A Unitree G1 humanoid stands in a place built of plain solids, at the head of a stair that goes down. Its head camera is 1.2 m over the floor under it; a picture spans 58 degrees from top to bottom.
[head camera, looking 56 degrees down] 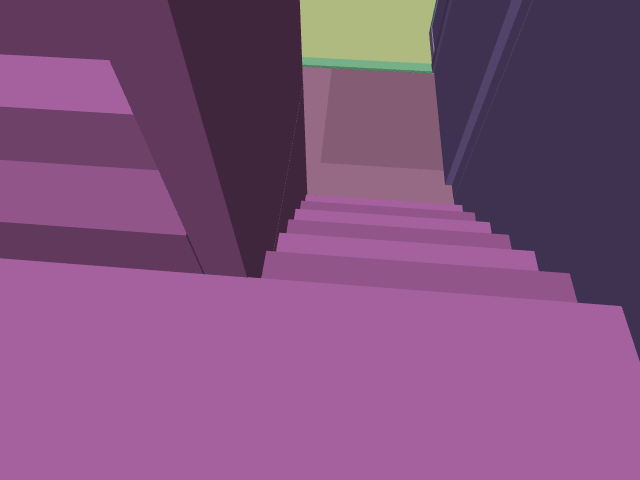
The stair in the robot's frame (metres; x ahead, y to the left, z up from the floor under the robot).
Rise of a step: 0.21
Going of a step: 0.24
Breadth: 1.15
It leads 5 degrees to the right of straight ahead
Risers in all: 7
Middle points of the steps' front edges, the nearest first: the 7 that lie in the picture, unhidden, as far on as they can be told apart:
0.62 -0.34 0.00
0.85 -0.36 -0.21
1.09 -0.38 -0.42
1.32 -0.40 -0.64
1.56 -0.43 -0.85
1.79 -0.45 -1.06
2.03 -0.47 -1.27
